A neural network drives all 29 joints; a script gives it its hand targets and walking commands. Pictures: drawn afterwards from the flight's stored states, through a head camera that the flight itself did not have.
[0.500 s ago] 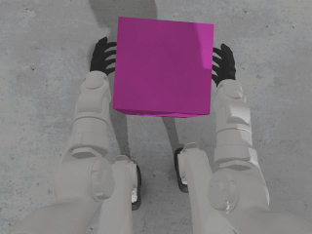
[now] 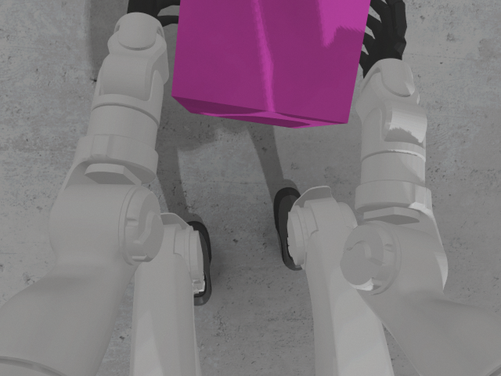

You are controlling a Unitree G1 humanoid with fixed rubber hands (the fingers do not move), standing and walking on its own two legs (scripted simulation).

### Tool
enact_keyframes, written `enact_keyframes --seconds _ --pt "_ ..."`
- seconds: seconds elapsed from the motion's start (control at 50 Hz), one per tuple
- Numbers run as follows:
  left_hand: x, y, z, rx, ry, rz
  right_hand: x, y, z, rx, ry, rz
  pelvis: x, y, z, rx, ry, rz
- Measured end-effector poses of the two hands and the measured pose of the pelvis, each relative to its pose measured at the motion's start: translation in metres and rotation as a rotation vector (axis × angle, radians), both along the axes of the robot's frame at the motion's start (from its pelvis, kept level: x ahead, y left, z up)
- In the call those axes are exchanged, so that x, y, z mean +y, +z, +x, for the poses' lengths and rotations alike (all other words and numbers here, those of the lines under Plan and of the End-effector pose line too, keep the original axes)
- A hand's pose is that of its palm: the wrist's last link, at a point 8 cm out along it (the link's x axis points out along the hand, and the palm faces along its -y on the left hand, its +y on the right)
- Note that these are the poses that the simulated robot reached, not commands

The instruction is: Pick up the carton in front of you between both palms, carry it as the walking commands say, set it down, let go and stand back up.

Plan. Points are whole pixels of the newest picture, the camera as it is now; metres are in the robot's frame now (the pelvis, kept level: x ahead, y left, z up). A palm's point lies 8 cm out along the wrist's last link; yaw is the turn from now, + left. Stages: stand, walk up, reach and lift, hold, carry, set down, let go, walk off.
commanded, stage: set down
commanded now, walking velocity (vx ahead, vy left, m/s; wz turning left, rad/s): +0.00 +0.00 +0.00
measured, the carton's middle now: (260, 50) +0.53 -0.08 -0.21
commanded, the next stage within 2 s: none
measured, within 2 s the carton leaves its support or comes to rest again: rests again in 1.04 s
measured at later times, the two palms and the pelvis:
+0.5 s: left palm (169, 30) +0.58 +0.05 -0.23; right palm (363, 56) +0.50 -0.24 -0.21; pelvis +0.01 +0.00 -0.06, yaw -1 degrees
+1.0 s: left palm (170, 38) +0.57 +0.06 -0.25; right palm (363, 60) +0.50 -0.24 -0.22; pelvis +0.00 +0.00 -0.07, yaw -1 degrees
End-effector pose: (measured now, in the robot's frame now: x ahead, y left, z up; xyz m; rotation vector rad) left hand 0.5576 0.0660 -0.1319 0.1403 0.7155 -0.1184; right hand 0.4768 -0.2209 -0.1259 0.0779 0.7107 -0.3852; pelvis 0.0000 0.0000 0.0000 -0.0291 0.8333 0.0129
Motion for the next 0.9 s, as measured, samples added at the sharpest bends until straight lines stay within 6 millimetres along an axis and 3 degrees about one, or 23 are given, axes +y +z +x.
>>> enact_keyframes --seconds 0.14,0.34,0.48,0.9 --pt "-0.005 -0.047 0.011 0.016 -0.034 0.013 -0.005 -0.044 0.006 0.020 -0.014 0.002 0.002 -0.025 0.000 -0.018 0.004 -0.009" --pt "-0.016 -0.092 0.023 0.029 -0.078 0.007 -0.019 -0.067 0.026 0.033 0.005 -0.004 0.002 -0.050 0.008 -0.038 -0.007 -0.023" --pt "-0.013 -0.102 0.023 0.043 -0.077 0.016 -0.018 -0.080 0.025 0.047 0.022 0.009 -0.001 -0.059 0.010 -0.042 0.001 -0.020" --pt "-0.009 -0.113 0.014 0.059 -0.112 -0.013 -0.019 -0.091 0.023 0.067 0.046 -0.005 0.001 -0.069 -0.001 -0.105 0.019 -0.036"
